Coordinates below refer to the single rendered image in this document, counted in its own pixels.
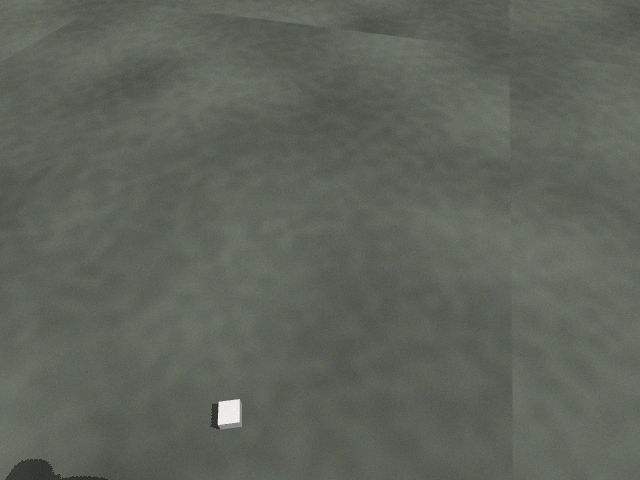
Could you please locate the small box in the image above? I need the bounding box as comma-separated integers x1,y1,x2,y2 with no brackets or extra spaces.
218,399,242,429

